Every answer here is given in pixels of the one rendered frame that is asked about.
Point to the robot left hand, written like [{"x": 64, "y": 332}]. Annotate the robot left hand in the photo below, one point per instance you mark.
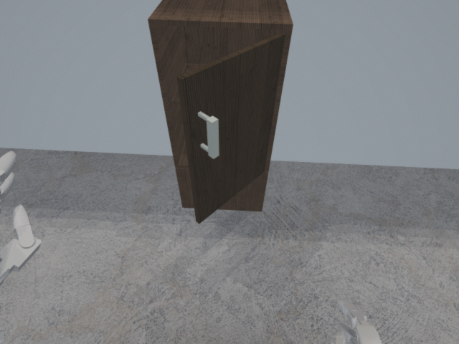
[{"x": 18, "y": 251}]

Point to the handle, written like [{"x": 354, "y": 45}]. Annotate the handle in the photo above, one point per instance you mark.
[{"x": 212, "y": 135}]

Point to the robot right hand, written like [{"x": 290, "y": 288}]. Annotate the robot right hand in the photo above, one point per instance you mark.
[{"x": 364, "y": 333}]

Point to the cupboard door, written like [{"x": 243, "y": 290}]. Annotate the cupboard door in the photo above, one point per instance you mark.
[{"x": 240, "y": 90}]

